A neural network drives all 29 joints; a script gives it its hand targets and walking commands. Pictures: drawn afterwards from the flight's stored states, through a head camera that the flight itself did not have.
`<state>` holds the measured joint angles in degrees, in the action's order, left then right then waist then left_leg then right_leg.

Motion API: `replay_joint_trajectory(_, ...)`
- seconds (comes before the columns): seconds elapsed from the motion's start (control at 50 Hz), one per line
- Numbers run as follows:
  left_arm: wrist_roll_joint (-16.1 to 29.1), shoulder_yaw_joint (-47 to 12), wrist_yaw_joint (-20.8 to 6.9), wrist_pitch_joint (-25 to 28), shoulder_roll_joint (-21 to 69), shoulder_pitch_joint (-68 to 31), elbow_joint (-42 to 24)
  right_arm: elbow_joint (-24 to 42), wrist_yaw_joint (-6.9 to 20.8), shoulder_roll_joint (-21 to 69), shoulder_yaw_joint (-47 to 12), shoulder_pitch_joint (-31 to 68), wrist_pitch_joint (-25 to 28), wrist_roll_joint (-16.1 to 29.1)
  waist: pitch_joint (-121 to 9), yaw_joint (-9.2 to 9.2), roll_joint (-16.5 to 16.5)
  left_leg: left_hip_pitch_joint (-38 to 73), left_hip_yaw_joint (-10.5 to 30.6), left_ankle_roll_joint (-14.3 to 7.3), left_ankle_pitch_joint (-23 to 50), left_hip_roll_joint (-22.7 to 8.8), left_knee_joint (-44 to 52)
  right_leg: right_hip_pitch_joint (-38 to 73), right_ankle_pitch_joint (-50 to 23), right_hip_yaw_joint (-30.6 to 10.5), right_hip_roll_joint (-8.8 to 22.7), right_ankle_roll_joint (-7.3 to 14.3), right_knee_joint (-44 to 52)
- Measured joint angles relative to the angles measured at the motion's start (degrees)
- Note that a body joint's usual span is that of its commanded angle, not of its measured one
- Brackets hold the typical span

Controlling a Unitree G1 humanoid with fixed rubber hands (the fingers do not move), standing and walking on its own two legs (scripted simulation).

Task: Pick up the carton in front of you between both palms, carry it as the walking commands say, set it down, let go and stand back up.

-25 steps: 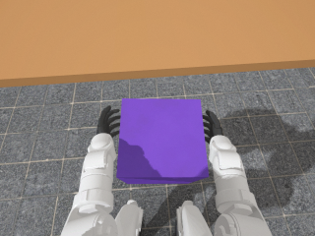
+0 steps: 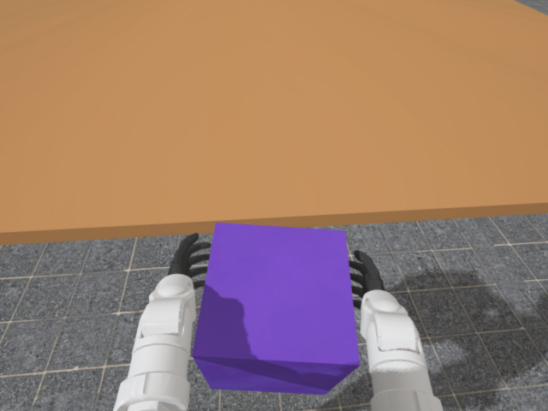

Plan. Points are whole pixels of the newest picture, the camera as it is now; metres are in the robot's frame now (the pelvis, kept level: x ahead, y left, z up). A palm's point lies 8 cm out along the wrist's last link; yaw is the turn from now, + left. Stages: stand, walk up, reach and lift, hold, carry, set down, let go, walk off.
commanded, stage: reach and lift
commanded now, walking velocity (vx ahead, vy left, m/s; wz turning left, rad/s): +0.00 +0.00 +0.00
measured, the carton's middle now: (273, 314) +0.30 +0.00 -0.06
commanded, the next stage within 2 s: hold in 0.98 s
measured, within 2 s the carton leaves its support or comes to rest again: neither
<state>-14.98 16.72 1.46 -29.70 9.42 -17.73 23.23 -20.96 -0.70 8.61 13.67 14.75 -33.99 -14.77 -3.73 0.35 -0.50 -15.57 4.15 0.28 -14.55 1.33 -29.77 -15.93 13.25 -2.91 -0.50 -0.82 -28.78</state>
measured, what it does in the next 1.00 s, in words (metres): stands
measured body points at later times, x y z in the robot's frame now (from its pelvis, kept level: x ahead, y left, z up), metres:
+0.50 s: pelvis -0.01 -0.01 +0.00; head -0.03 -0.01 +0.45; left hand +0.31 +0.14 +0.03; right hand +0.30 -0.16 +0.02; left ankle +0.01 +0.12 -0.74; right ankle +0.02 -0.13 -0.74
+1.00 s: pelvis +0.01 +0.00 +0.01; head -0.02 +0.00 +0.46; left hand +0.32 +0.15 +0.05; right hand +0.30 -0.15 +0.03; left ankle +0.01 +0.12 -0.74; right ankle +0.02 -0.13 -0.74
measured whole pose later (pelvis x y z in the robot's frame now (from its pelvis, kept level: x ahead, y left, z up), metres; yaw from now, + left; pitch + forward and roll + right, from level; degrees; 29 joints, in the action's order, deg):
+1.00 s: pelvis +0.01 +0.00 +0.01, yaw +0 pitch -6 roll +0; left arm -16.9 14.6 0.2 -37.3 9.3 -17.0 17.3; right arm -15.5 0.1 8.6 11.4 14.5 -41.6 -16.3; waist 1.4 0.4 -0.3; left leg -3.6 4.1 0.3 -11.7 1.0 -21.2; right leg -4.2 10.5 -3.2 -0.4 -0.7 -20.6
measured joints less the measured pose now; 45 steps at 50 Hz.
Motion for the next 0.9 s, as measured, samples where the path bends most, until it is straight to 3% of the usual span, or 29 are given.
replay_joint_trajectory(0.14, -3.46, 2.78, -0.99, -2.49, 0.84, -2.72, 1.86, -2.14, 1.34, 0.77, 2.53, 3.03, -2.66, -3.16, 3.10, 0.05, 0.11, 4.67, -0.19, -0.06, 1.04, -0.04, 1.85, 4.50, -0.97, -0.22, 0.05, 0.02, 1.60)
replay_joint_trajectory(0.36, -4.31, 4.38, -1.68, -2.37, 1.50, -4.56, 0.29, -0.68, 1.81, 1.42, 3.76, 5.11, -2.78, -4.13, 6.08, -0.04, -0.08, 5.45, 0.05, 0.24, 1.81, -0.25, 2.43, 5.18, -1.60, -0.03, -0.16, 0.25, 1.92)
replay_joint_trajectory(0.9, -2.20, -1.64, -1.47, -6.77, -0.12, 0.52, -5.13, 4.67, 0.78, 0.02, -1.91, -0.05, -6.81, -1.62, 5.10, 0.04, 0.16, 11.48, 0.05, 0.08, 2.80, -0.42, 8.35, 11.29, -2.66, -0.15, 0.03, 0.20, 8.01)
